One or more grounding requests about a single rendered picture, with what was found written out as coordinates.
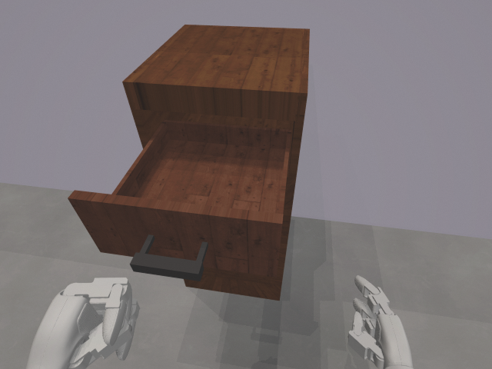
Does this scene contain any left robot hand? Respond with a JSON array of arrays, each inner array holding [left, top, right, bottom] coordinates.
[[25, 278, 140, 369]]

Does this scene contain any handle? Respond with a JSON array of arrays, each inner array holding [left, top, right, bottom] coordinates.
[[130, 234, 208, 281]]

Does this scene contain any drawer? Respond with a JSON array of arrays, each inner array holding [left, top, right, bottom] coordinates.
[[68, 120, 291, 277]]

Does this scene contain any cabinet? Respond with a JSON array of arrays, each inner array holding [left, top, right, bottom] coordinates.
[[122, 25, 310, 301]]

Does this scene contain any right robot hand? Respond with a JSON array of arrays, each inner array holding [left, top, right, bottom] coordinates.
[[348, 275, 413, 369]]

